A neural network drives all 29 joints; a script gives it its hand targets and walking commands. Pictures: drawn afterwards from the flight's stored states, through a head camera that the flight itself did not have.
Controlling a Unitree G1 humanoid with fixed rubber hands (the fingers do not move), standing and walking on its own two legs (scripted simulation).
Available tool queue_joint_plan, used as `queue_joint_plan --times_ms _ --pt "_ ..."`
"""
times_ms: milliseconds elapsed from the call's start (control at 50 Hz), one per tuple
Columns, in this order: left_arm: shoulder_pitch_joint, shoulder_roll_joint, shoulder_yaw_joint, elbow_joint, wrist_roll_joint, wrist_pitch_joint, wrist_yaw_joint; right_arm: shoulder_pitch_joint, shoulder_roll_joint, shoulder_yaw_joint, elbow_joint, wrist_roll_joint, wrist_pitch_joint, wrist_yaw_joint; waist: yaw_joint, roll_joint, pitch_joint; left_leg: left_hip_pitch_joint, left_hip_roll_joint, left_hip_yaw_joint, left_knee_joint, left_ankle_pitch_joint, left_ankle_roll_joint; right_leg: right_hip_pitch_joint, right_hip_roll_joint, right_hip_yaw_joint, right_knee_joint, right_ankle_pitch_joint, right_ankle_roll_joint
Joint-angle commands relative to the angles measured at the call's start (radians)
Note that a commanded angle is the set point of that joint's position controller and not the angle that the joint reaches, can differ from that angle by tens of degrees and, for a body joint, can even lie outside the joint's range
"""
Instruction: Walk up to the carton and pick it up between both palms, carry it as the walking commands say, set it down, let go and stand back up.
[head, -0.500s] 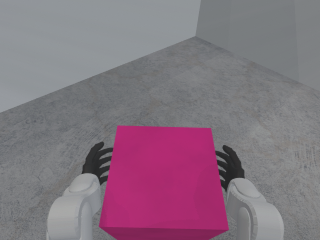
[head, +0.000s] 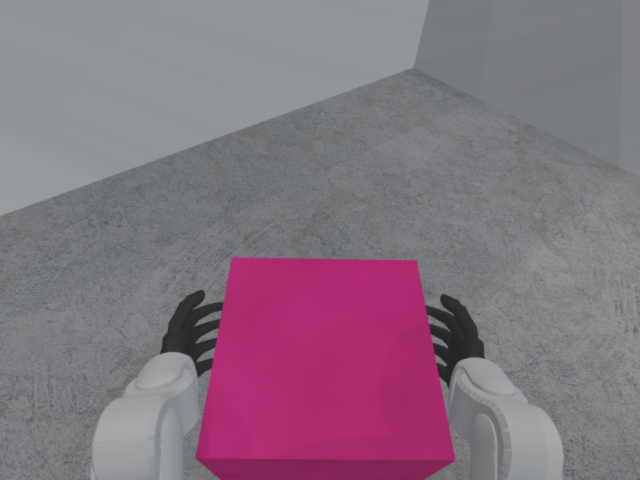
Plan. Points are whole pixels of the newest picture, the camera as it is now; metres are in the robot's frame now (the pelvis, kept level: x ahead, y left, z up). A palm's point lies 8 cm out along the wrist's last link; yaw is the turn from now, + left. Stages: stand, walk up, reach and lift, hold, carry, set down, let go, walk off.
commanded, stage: carry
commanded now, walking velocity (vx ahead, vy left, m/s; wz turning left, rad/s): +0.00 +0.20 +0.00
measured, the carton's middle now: (321, 385) +0.24 +0.01 +0.01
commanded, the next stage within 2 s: none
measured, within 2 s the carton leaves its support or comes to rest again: neither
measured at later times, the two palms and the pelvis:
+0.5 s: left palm (46, 383) +0.19 +0.27 +0.10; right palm (360, 398) +0.19 -0.03 +0.10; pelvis -0.04 +0.13 +0.00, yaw +0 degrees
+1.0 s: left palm out of the picture +0.15 +0.40 +0.10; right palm (223, 459) +0.14 +0.09 +0.09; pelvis -0.08 +0.26 +0.01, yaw -2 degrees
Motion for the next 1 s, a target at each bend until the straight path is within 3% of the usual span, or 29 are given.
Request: queue_joint_plan --times_ms 0,100,140,160,180,200,220,260,320,420,460,480,500,520,540,560,580,600,640,740,780,800,820,840,860,880,900,920,980 --pt "-0.466 -0.811 -0.722 -0.156 -0.326 -0.039 -0.13 -0.382 0.8 0.59 -0.128 0.265 -0.027 0.13 -0.018 0.179 -0.216 0.143 0.203 -0.164 -0.186 0.137 0.137 -0.035 0.041 -0.027 0.089 0.036 -0.009" --pt "-0.387 -0.767 -0.686 -0.128 -0.304 -0.032 -0.118 -0.339 0.769 0.608 -0.133 0.263 -0.021 0.119 -0.019 0.173 -0.266 0.186 0.242 -0.246 -0.194 0.199 0.172 0.097 0.077 -0.038 -0.243 0.018 -0.048" --pt "-0.357 -0.754 -0.662 -0.106 -0.29 -0.028 -0.117 -0.339 0.757 0.618 -0.127 0.263 -0.013 0.115 0.001 0.145 -0.278 0.159 0.213 -0.212 -0.165 0.201 0.135 0.238 0.074 -0.063 -0.521 0.14 -0.071" --pt "-0.359 -0.752 -0.65 -0.099 -0.285 -0.027 -0.118 -0.338 0.75 0.619 -0.118 0.261 -0.009 0.113 0.006 0.109 -0.28 0.086 0.187 -0.18 -0.124 0.17 0.092 0.363 0.015 -0.032 -0.651 0.254 -0.084" --pt "-0.353 -0.743 -0.636 -0.084 -0.277 -0.026 -0.119 -0.345 0.745 0.617 -0.108 0.254 -0.006 0.111 0.014 -0.03 -0.267 -0.087 0.131 -0.134 0.0 0.088 0.024 0.519 -0.14 0.167 -0.73 0.283 -0.112" --pt "-0.346 -0.746 -0.616 -0.05 -0.269 -0.033 -0.12 -0.393 0.726 0.644 -0.144 0.26 -0.003 0.11 0.011 -0.301 -0.202 -0.253 -0.001 -0.034 0.166 -0.182 -0.043 0.501 -0.396 0.469 -0.761 0.538 -0.234" --pt "-0.354 -0.762 -0.624 -0.068 -0.28 -0.034 -0.121 -0.415 0.743 0.634 -0.131 0.277 -0.002 0.111 0.01 -0.197 -0.168 -0.266 0.005 -0.093 0.375 -0.292 -0.041 0.417 -0.436 0.438 -0.763 0.64 -0.289" --pt "-0.377 -0.771 -0.626 -0.094 -0.277 -0.044 -0.131 -0.438 0.779 0.653 -0.125 0.291 -0.009 0.118 0.007 -0.046 -0.126 -0.269 0.013 -0.156 0.531 -0.17 -0.049 0.36 -0.341 0.286 -0.753 0.563 -0.238" --pt "-0.387 -0.781 -0.626 -0.112 -0.282 -0.056 -0.132 -0.426 0.805 0.666 -0.131 0.298 -0.018 0.121 -0.006 -0.123 -0.145 -0.242 0.014 -0.086 0.428 -0.089 -0.079 0.4 -0.221 0.117 -0.692 0.639 -0.167" --pt "-0.33 -0.727 -0.633 -0.134 -0.279 -0.044 -0.121 -0.36 0.769 0.653 -0.134 0.293 -0.006 0.109 0.005 -0.22 -0.171 -0.085 -0.011 -0.007 0.145 -0.158 -0.077 0.374 -0.221 0.087 -0.639 0.709 -0.149" --pt "-0.328 -0.717 -0.643 -0.139 -0.281 -0.038 -0.115 -0.334 0.754 0.642 -0.126 0.287 0.001 0.107 -0.005 -0.215 -0.203 0.013 -0.027 0.034 -0.045 -0.089 -0.069 0.375 -0.215 0.067 -0.571 0.707 -0.117" --pt "-0.328 -0.713 -0.646 -0.139 -0.279 -0.035 -0.112 -0.324 0.748 0.636 -0.123 0.285 0.004 0.108 -0.008 -0.182 -0.229 0.101 -0.048 0.072 -0.156 -0.04 -0.066 0.358 -0.194 0.046 -0.519 0.673 -0.088" --pt "-0.327 -0.708 -0.649 -0.138 -0.276 -0.032 -0.11 -0.323 0.744 0.632 -0.122 0.284 0.005 0.112 -0.008 -0.104 -0.267 0.218 -0.012 0.038 -0.219 0.007 -0.061 0.301 -0.165 0.018 -0.444 0.594 -0.054" --pt "-0.329 -0.701 -0.651 -0.131 -0.272 -0.029 -0.109 -0.322 0.739 0.629 -0.117 0.284 0.006 0.118 -0.009 0.016 -0.265 0.314 0.133 -0.116 -0.229 0.169 -0.036 0.159 -0.115 -0.012 -0.347 0.341 -0.011" --pt "-0.36 -0.702 -0.68 -0.151 -0.283 -0.024 -0.11 -0.305 0.731 0.603 -0.097 0.269 0.001 0.118 -0.026 0.328 -0.221 0.334 0.327 -0.359 -0.234 0.408 0.077 -0.065 0.019 -0.115 -0.203 -0.066 0.041" --pt "-0.383 -0.736 -0.694 -0.146 -0.29 -0.027 -0.117 -0.334 0.76 0.605 -0.121 0.278 -0.007 0.123 -0.026 0.314 -0.239 0.309 0.317 -0.337 -0.181 0.514 0.145 -0.051 0.03 -0.029 -0.011 -0.176 0.011" --pt "-0.407 -0.762 -0.711 -0.153 -0.305 -0.031 -0.127 -0.36 0.771 0.607 -0.143 0.276 -0.016 0.127 -0.026 0.257 -0.247 0.261 0.289 -0.282 -0.155 0.487 0.157 -0.049 0.029 0.005 0.086 -0.143 -0.004" --pt "-0.426 -0.794 -0.723 -0.157 -0.316 -0.036 -0.132 -0.376 0.787 0.607 -0.146 0.273 -0.022 0.133 -0.022 0.202 -0.24 0.216 0.25 -0.21 -0.155 0.367 0.147 -0.043 0.018 0.012 0.125 -0.069 -0.007" --pt "-0.456 -0.823 -0.74 -0.178 -0.332 -0.041 -0.133 -0.377 0.804 0.601 -0.15 0.273 -0.031 0.136 -0.019 0.183 -0.229 0.171 0.206 -0.161 -0.171 0.206 0.135 -0.041 0.027 -0.012 0.103 0.025 -0.007" --pt "-0.386 -0.779 -0.704 -0.149 -0.309 -0.038 -0.12 -0.331 0.768 0.61 -0.145 0.27 -0.027 0.125 -0.022 0.173 -0.257 0.192 0.239 -0.242 -0.203 0.174 0.17 0.057 0.069 -0.03 -0.158 0.002 -0.033" --pt "-0.358 -0.759 -0.682 -0.128 -0.297 -0.033 -0.119 -0.33 0.759 0.623 -0.138 0.269 -0.019 0.12 -0.011 0.154 -0.27 0.172 0.236 -0.24 -0.203 0.186 0.157 0.162 0.077 -0.04 -0.352 0.057 -0.062" --pt "-0.347 -0.755 -0.67 -0.118 -0.291 -0.031 -0.119 -0.333 0.754 0.627 -0.134 0.27 -0.015 0.117 0.0 0.141 -0.272 0.152 0.216 -0.216 -0.189 0.17 0.132 0.239 0.073 -0.058 -0.499 0.128 -0.071" --pt "-0.348 -0.753 -0.657 -0.11 -0.285 -0.03 -0.119 -0.335 0.749 0.628 -0.125 0.268 -0.011 0.115 0.006 0.106 -0.272 0.089 0.189 -0.182 -0.15 0.138 0.09 0.356 0.025 -0.042 -0.643 0.24 -0.083" --pt "-0.346 -0.745 -0.644 -0.096 -0.279 -0.029 -0.12 -0.343 0.744 0.625 -0.117 0.262 -0.008 0.113 0.013 -0.012 -0.258 -0.076 0.137 -0.142 -0.039 0.066 0.025 0.507 -0.115 0.135 -0.719 0.265 -0.112" --pt "-0.336 -0.747 -0.623 -0.062 -0.271 -0.035 -0.121 -0.385 0.728 0.651 -0.148 0.264 -0.004 0.112 0.013 -0.287 -0.2 -0.244 0.002 -0.042 0.134 -0.144 -0.048 0.507 -0.369 0.457 -0.762 0.476 -0.225" --pt "-0.341 -0.764 -0.63 -0.076 -0.28 -0.035 -0.121 -0.407 0.737 0.638 -0.139 0.279 -0.004 0.112 0.013 -0.212 -0.158 -0.266 0.005 -0.084 0.355 -0.279 -0.046 0.415 -0.435 0.443 -0.775 0.601 -0.29" --pt "-0.351 -0.775 -0.635 -0.094 -0.285 -0.04 -0.127 -0.42 0.768 0.65 -0.136 0.291 -0.008 0.116 0.011 -0.116 -0.129 -0.269 0.004 -0.131 0.471 -0.242 -0.048 0.375 -0.394 0.379 -0.773 0.599 -0.28" --pt "-0.363 -0.772 -0.634 -0.104 -0.281 -0.045 -0.131 -0.424 0.775 0.655 -0.127 0.294 -0.01 0.119 0.008 -0.051 -0.117 -0.267 0.018 -0.16 0.531 -0.17 -0.052 0.357 -0.345 0.295 -0.762 0.567 -0.242" --pt "-0.374 -0.778 -0.634 -0.119 -0.283 -0.057 -0.132 -0.412 0.798 0.667 -0.131 0.299 -0.02 0.121 -0.006 -0.121 -0.134 -0.239 0.019 -0.092 0.422 -0.082 -0.08 0.398 -0.221 0.113 -0.694 0.655 -0.165"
